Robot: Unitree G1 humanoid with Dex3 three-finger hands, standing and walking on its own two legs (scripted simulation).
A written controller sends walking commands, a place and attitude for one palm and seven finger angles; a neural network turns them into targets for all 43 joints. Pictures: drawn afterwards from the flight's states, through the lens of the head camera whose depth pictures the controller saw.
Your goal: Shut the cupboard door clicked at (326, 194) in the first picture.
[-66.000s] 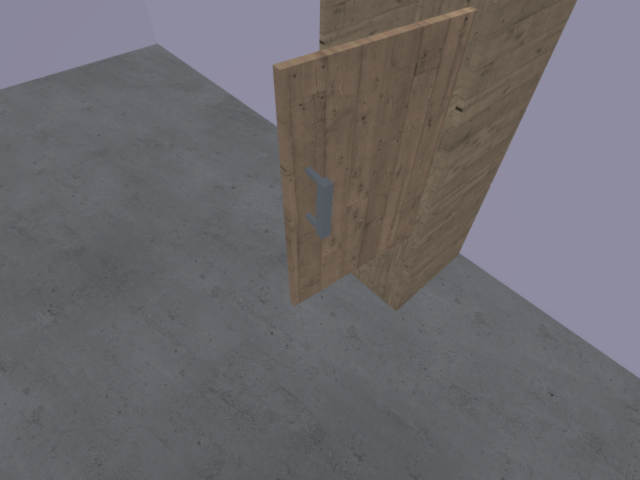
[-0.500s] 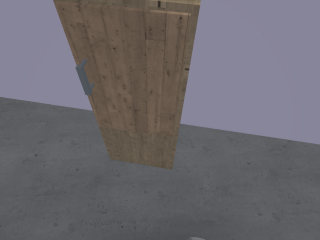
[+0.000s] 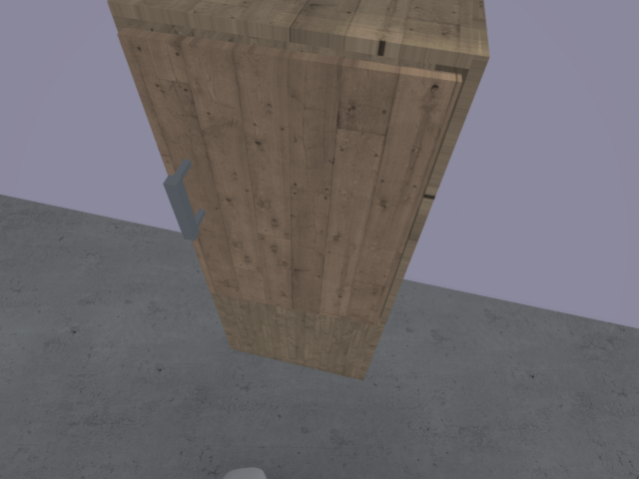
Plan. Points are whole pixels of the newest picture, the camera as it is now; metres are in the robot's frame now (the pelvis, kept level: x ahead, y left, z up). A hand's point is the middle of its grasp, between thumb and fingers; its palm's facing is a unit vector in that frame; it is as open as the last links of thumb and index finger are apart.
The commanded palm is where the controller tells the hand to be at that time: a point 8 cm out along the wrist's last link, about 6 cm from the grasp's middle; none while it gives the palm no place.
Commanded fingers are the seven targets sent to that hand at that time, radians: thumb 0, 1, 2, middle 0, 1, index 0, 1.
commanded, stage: come to a stop and stand still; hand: left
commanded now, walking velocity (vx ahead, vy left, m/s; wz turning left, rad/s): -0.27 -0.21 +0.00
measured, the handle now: (188, 201) +0.49 +0.26 +0.02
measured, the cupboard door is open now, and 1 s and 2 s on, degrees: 2 2 2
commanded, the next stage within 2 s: look again from close up in 0.68 s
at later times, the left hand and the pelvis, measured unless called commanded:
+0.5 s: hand out of the picture +0.05 +0.16 -0.17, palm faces +0.01 -0.97 -0.23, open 7.4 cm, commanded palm none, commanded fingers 0.00 0.90 0.90 -0.20 -0.30 -0.20 -0.30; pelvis -0.01 -0.02 +0.00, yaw +0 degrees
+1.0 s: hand out of the picture -0.02 +0.16 -0.16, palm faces -0.01 -0.97 -0.22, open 7.4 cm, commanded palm none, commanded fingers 0.00 0.90 0.90 -0.20 -0.30 -0.20 -0.30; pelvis -0.04 -0.02 +0.01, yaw -1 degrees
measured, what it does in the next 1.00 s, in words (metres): steps on the spot: right foot, then left foot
